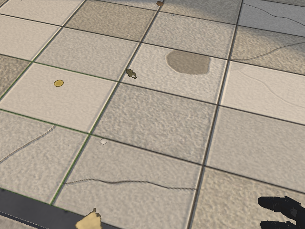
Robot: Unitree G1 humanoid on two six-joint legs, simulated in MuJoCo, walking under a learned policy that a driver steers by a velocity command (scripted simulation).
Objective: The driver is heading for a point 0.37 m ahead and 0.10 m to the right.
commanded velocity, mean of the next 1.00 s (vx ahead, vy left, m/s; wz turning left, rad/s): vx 0.28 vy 0.00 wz -0.25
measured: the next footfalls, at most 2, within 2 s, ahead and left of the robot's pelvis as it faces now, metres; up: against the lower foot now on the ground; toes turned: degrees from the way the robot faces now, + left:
left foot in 0.04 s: +0.17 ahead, +0.13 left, +0.00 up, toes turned -3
right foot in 0.52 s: +0.38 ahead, -0.17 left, +0.00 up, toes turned -17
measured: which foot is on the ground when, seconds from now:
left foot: up 0.00-0.02, down 0.04-0.52, up 0.54-0.86, down 0.88-1.00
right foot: down 0.00-0.04, up 0.06-0.50, down 0.52-1.00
